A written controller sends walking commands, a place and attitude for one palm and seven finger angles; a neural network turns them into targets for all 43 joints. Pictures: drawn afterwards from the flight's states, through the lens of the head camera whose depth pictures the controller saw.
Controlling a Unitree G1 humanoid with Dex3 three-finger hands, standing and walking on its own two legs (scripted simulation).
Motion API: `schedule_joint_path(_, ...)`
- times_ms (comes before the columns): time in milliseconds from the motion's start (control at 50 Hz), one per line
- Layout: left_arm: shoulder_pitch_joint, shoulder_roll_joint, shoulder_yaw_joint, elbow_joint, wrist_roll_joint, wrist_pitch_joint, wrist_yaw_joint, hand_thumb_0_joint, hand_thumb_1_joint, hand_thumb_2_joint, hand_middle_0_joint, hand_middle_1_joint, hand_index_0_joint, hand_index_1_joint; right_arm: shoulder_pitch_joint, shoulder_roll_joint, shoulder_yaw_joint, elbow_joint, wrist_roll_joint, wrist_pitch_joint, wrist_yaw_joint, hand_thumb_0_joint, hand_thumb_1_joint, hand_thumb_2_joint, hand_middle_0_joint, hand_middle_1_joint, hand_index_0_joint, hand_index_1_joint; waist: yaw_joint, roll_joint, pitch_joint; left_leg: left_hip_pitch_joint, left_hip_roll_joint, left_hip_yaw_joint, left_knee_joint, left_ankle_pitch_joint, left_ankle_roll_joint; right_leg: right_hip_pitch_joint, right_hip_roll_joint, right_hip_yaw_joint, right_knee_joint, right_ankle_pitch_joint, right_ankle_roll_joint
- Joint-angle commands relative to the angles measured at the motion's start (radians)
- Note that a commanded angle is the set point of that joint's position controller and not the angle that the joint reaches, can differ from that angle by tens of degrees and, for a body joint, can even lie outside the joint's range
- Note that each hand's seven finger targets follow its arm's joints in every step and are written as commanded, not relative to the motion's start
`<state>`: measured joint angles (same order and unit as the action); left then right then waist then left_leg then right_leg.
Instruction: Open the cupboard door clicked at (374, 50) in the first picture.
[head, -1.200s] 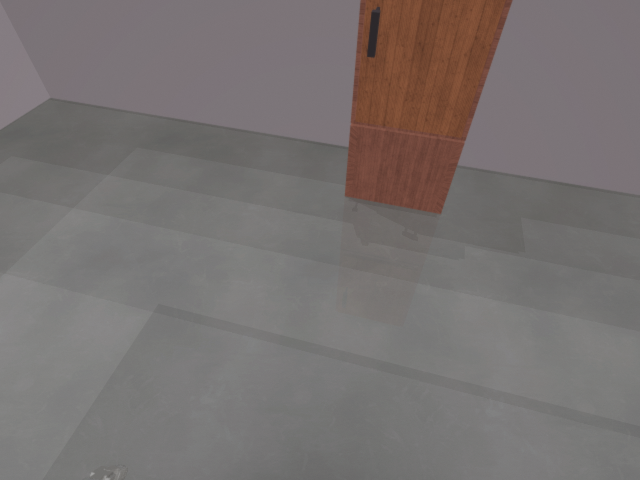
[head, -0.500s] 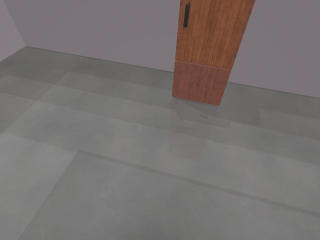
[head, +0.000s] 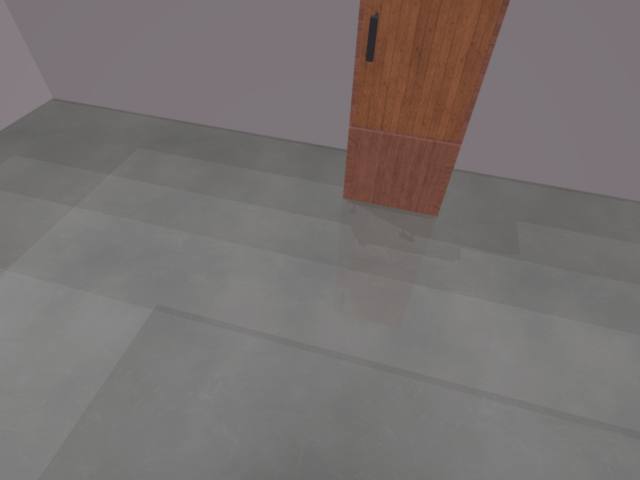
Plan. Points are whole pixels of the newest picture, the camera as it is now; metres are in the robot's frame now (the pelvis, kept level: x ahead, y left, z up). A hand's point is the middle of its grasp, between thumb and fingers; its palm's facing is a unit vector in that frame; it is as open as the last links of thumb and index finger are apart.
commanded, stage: look at it before walking up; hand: left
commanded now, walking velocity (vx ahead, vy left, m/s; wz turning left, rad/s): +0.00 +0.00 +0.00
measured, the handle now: (373, 37) +1.45 -0.10 +0.00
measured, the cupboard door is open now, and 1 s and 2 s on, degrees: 0 0 0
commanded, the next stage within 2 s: walk to a spot facing it in 0.24 s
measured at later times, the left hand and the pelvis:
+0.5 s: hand out of the picture +0.06 +0.23 -0.17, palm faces -0.04 -0.95 -0.30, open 7.4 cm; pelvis +0.01 +0.00 +0.00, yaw -1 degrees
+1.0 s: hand (232, 475) +0.17 +0.14 -0.19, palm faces -0.03 -0.98 -0.20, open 7.4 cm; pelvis +0.16 -0.03 -0.02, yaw -5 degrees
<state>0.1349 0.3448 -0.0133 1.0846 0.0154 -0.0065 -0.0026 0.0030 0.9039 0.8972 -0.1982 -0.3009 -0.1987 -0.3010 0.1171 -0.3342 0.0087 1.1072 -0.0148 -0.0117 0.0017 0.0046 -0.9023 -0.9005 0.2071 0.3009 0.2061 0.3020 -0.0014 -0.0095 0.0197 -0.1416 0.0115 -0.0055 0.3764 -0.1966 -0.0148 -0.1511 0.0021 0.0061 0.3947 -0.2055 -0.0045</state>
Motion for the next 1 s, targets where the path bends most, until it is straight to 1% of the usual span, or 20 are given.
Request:
schedule_joint_path(0, -0.039, 0.206, 0.046, -0.063, -0.003, -0.022, 0.014, 0.0, 0.9, 0.9, -0.2, -0.3, -0.2, -0.3, -0.049, -0.209, -0.044, -0.06, 0.007, -0.021, -0.012, 0.0, -0.9, -0.9, 0.2, 0.3, 0.2, 0.3, 0.001, 0.004, -0.035, 0.006, 0.105, -0.091, -0.063, 0.097, 0.04, -0.01, -0.125, 0.106, -0.087, 0.086, -0.027)
schedule_joint_path(320, -0.03, 0.208, 0.045, -0.053, -0.005, -0.023, 0.013, 0.0, 0.9, 0.9, -0.2, -0.3, -0.2, -0.3, -0.047, -0.215, -0.042, -0.053, 0.007, -0.022, -0.014, 0.0, -0.9, -0.9, 0.2, 0.3, 0.2, 0.3, 0.001, 0.007, -0.056, 0.03, 0.109, -0.091, -0.064, 0.128, 0.039, 0.005, -0.124, 0.106, -0.086, 0.126, -0.027)
schedule_joint_path(360, 0.045, 0.079, 0.018, -0.019, -0.006, -0.001, 0.017, 0.0, 0.9, 0.9, -0.2, -0.3, -0.2, -0.3, 0.017, -0.082, -0.011, -0.022, -0.001, -0.003, -0.008, 0.0, -0.9, -0.9, 0.2, 0.3, 0.2, 0.3, 0.003, 0.002, -0.057, 0.024, 0.098, -0.058, -0.049, -0.019, 0.017, -0.01, -0.114, 0.105, -0.086, -0.062, -0.011)
schedule_joint_path(440, 0.111, 0.082, 0.036, -0.028, 0.007, 0.016, -0.001, 0.0, 0.9, 0.9, -0.2, -0.3, -0.2, -0.3, 0.069, -0.085, -0.024, -0.029, -0.012, 0.009, -0.002, 0.0, -0.9, -0.9, 0.2, 0.3, 0.2, 0.3, 0.012, -0.009, 0.098, -0.122, 0.085, -0.058, -0.043, -0.386, 0.034, -0.129, -0.085, 0.154, -0.085, -0.401, -0.039)
schedule_joint_path(580, 0.208, 0.035, 0.061, -0.045, 0.007, -0.01, -0.008, 0.0, 0.9, 0.9, -0.2, -0.3, -0.2, -0.3, 0.162, -0.045, -0.043, -0.05, -0.006, -0.023, -0.006, 0.0, -0.9, -0.9, 0.2, 0.3, 0.2, 0.3, 0.006, 0.0, 0.111, -0.155, 0.102, -0.054, 0.086, -0.361, 0.067, -0.155, -0.072, 0.196, 0.031, -0.359, -0.098)
schedule_joint_path(640, 0.244, -0.01, 0.068, -0.046, 0.007, -0.028, -0.005, 0.0, 0.9, 0.9, -0.2, -0.3, -0.2, -0.3, 0.232, -0.024, -0.049, -0.039, -0.002, -0.044, -0.013, 0.0, -0.9, -0.9, 0.2, 0.3, 0.2, 0.3, -0.005, 0.056, 0.11, -0.092, 0.15, -0.096, 0.108, -0.237, 0.103, -0.209, -0.044, 0.154, 0.172, -0.198, -0.095)
schedule_joint_path(680, 0.224, -0.051, 0.066, -0.059, 0.004, -0.04, -0.004, 0.0, 0.9, 0.9, -0.2, -0.3, -0.2, -0.3, 0.326, -0.039, -0.062, -0.011, -0.003, -0.057, -0.022, 0.0, -0.9, -0.9, 0.2, 0.3, 0.2, 0.3, -0.041, 0.17, 0.052, 0.073, 0.245, -0.203, 0.051, -0.046, 0.16, -0.312, 0.014, 0.03, 0.391, -0.05, -0.071)
schedule_joint_path(700, 0.158, -0.083, 0.059, -0.087, 0.003, -0.049, -0.004, 0.0, 0.9, 0.9, -0.2, -0.3, -0.2, -0.3, 0.395, -0.041, -0.067, 0.014, -0.006, -0.062, -0.029, 0.0, -0.9, -0.9, 0.2, 0.3, 0.2, 0.3, -0.077, 0.24, 0.073, 0.211, 0.31, -0.272, -0.004, 0.136, 0.205, -0.467, 0.03, -0.042, 0.492, -0.165, -0.047)
schedule_joint_path(720, 0.075, -0.091, 0.056, -0.118, 0.002, -0.054, -0.005, 0.0, 0.9, 0.9, -0.2, -0.3, -0.2, -0.3, 0.437, -0.026, -0.068, 0.037, -0.009, -0.061, -0.031, 0.0, -0.9, -0.9, 0.2, 0.3, 0.2, 0.3, -0.1, 0.239, 0.131, 0.271, 0.364, -0.303, -0.022, 0.293, 0.239, -0.588, -0.003, -0.053, 0.526, -0.345, -0.035)
schedule_joint_path(740, 0.018, -0.095, 0.061, -0.133, 0.003, -0.054, -0.008, 0.0, 0.9, 0.9, -0.2, -0.3, -0.2, -0.3, 0.449, -0.012, -0.064, 0.046, -0.013, -0.06, -0.033, 0.0, -0.9, -0.9, 0.2, 0.3, 0.2, 0.3, -0.107, 0.195, 0.169, 0.242, 0.379, -0.28, -0.023, 0.36, 0.239, -0.591, -0.043, -0.042, 0.515, -0.39, -0.038)
schedule_joint_path(760, 0.018, -0.105, 0.064, -0.134, 0.002, -0.053, -0.013, 0.0, 0.9, 0.9, -0.2, -0.3, -0.2, -0.3, 0.428, -0.006, -0.061, 0.043, -0.017, -0.06, -0.036, 0.0, -0.9, -0.9, 0.2, 0.3, 0.2, 0.3, -0.084, 0.172, 0.171, 0.19, 0.364, -0.232, -0.01, 0.363, 0.218, -0.53, -0.055, -0.051, 0.453, -0.394, -0.041)
schedule_joint_path(780, 0.078, -0.112, 0.068, -0.112, 0.002, -0.052, -0.019, 0.0, 0.9, 0.9, -0.2, -0.3, -0.2, -0.3, 0.368, 0.001, -0.06, 0.034, -0.016, -0.058, -0.037, 0.0, -0.9, -0.9, 0.2, 0.3, 0.2, 0.3, -0.034, 0.142, 0.158, 0.09, 0.333, -0.153, 0.034, 0.33, 0.179, -0.384, -0.052, -0.077, 0.333, -0.334, -0.044)
schedule_joint_path(800, 0.234, -0.118, 0.076, -0.062, 0.006, -0.053, -0.024, 0.0, 0.9, 0.9, -0.2, -0.3, -0.2, -0.3, 0.298, 0.001, -0.055, 0.015, -0.011, -0.057, -0.036, 0.0, -0.9, -0.9, 0.2, 0.3, 0.2, 0.3, 0.055, 0.097, 0.077, -0.069, 0.254, -0.018, 0.206, 0.336, 0.121, -0.077, -0.021, -0.116, 0.164, -0.178, -0.054)
schedule_joint_path(820, 0.457, -0.047, 0.095, 0.009, 0.014, -0.059, -0.014, 0.0, 0.9, 0.9, -0.2, -0.3, -0.2, -0.3, 0.257, 0.03, -0.05, -0.011, 0.006, -0.064, -0.026, 0.0, -0.9, -0.9, 0.2, 0.3, 0.2, 0.3, 0.146, -0.105, -0.041, -0.289, 0.14, 0.118, 0.519, 0.268, 0.062, 0.247, -0.12, 0.068, 0.061, -0.133, -0.102)
schedule_joint_path(840, 0.638, 0.049, 0.115, 0.063, 0.004, -0.071, 0.007, 0.0, 0.9, 0.9, -0.2, -0.3, -0.2, -0.3, 0.183, 0.087, -0.038, -0.07, 0.013, -0.081, -0.016, 0.0, -0.9, -0.9, 0.2, 0.3, 0.2, 0.3, 0.185, -0.339, -0.089, -0.525, 0.015, 0.159, 0.789, -0.285, 0.023, 0.389, -0.391, 0.503, -0.107, 0.043, -0.194)
schedule_joint_path(860, 0.613, 0.048, 0.105, 0.067, -0.005, -0.066, 0.016, 0.0, 0.9, 0.9, -0.2, -0.3, -0.2, -0.3, 0.092, 0.066, -0.052, -0.092, 0.009, -0.082, -0.015, 0.0, -0.9, -0.9, 0.2, 0.3, 0.2, 0.3, 0.178, -0.188, -0.025, -0.592, 0.052, 0.058, 0.906, -0.341, 0.033, 0.325, -0.429, 0.58, -0.122, 0.121, -0.257)
schedule_joint_path(880, 0.541, 0.01, 0.097, 0.048, 0.0, -0.064, 0.021, 0.0, 0.9, 0.9, -0.2, -0.3, -0.2, -0.3, 0.04, 0.087, -0.056, -0.1, 0.005, -0.077, -0.014, 0.0, -0.9, -0.9, 0.2, 0.3, 0.2, 0.3, 0.151, -0.067, 0.07, -0.652, 0.088, 0.039, 0.962, -0.281, 0.032, 0.254, -0.424, 0.516, -0.109, 0.169, -0.27)
schedule_joint_path(900, 0.477, -0.026, 0.085, 0.029, 0.008, -0.065, 0.027, 0.0, 0.9, 0.9, -0.2, -0.3, -0.2, -0.3, 0.044, 0.11, -0.056, -0.097, -0.002, -0.07, -0.01, 0.0, -0.9, -0.9, 0.2, 0.3, 0.2, 0.3, 0.117, -0.039, 0.126, -0.659, 0.123, 0.025, 0.943, -0.228, 0.027, 0.179, -0.398, 0.427, -0.109, 0.183, -0.249)
schedule_joint_path(940, 0.411, -0.088, 0.064, 0.015, 0.015, -0.07, 0.031, 0.0, 0.9, 0.9, -0.2, -0.3, -0.2, -0.3, 0.092, 0.138, -0.059, -0.072, -0.012, -0.046, 0.0, 0.0, -0.9, -0.9, 0.2, 0.3, 0.2, 0.3, 0.057, -0.037, 0.141, -0.596, 0.134, 0.045, 0.87, -0.158, 0.009, 0.076, -0.327, 0.264, -0.136, 0.219, -0.197)
schedule_joint_path(980, 0.38, -0.088, 0.062, 0.015, 0.017, -0.08, 0.034, 0.0, 0.9, 0.9, -0.2, -0.3, -0.2, -0.3, 0.126, 0.154, -0.064, -0.069, -0.01, -0.032, 0.011, 0.0, -0.9, -0.9, 0.2, 0.3, 0.2, 0.3, 0.019, -0.068, 0.107, -0.565, 0.132, 0.071, 0.783, -0.107, -0.004, 0.073, -0.282, 0.159, -0.15, 0.259, -0.178)
